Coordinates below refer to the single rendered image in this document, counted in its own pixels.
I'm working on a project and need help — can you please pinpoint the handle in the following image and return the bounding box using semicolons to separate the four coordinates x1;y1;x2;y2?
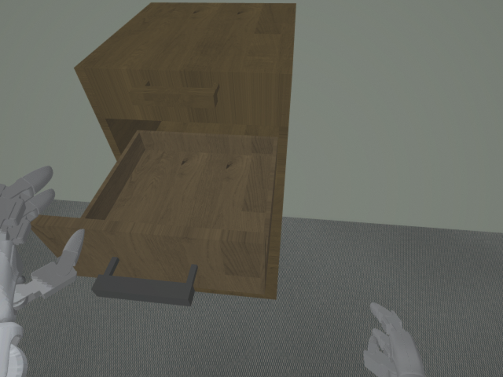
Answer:
91;257;198;306
129;86;218;108

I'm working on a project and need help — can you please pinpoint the drawer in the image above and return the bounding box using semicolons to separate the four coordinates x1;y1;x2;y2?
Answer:
31;130;278;295

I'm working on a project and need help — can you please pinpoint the cabinet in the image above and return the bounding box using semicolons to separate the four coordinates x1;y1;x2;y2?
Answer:
74;2;296;300

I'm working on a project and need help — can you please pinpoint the robot left hand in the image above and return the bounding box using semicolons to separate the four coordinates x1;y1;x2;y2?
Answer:
0;166;85;323

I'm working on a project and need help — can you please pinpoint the robot right hand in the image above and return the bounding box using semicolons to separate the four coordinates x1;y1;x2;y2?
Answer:
363;302;425;377

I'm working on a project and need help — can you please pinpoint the robot left forearm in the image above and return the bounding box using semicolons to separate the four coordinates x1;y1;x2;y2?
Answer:
0;322;28;377

